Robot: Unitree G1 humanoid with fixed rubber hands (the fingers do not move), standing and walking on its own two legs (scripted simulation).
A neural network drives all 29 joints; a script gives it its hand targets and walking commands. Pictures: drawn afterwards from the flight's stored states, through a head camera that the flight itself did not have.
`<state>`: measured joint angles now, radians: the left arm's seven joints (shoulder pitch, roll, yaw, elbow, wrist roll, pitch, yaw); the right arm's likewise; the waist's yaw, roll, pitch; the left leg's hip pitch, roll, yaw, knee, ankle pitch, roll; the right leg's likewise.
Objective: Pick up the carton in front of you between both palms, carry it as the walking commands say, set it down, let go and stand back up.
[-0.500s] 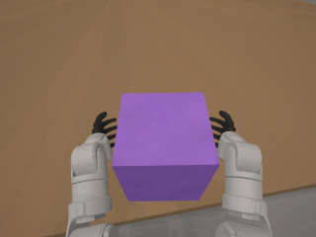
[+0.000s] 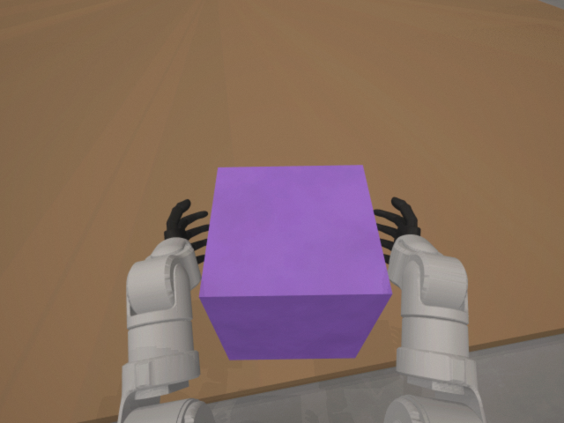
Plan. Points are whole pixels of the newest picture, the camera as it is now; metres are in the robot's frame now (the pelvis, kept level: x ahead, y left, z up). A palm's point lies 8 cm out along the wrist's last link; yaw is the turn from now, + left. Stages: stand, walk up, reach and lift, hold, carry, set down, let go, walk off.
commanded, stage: carry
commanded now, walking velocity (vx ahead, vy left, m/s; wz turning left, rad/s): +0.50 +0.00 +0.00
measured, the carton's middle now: (291, 269) +0.34 +0.00 +0.04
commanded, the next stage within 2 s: none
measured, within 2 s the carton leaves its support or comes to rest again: neither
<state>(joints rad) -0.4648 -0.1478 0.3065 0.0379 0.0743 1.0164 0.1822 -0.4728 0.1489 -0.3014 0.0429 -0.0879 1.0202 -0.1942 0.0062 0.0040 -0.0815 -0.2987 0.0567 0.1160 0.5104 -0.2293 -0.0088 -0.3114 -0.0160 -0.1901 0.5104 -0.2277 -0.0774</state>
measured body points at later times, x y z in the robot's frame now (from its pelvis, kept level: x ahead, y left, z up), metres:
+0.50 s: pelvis +0.12 +0.02 +0.01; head +0.11 +0.03 +0.46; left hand +0.47 +0.19 +0.14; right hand +0.47 -0.13 +0.14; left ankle +0.03 +0.12 -0.73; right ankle +0.18 -0.11 -0.68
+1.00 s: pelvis +0.40 -0.01 +0.00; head +0.43 -0.03 +0.45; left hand +0.74 +0.15 +0.13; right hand +0.76 -0.16 +0.12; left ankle +0.52 +0.11 -0.59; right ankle +0.30 -0.09 -0.73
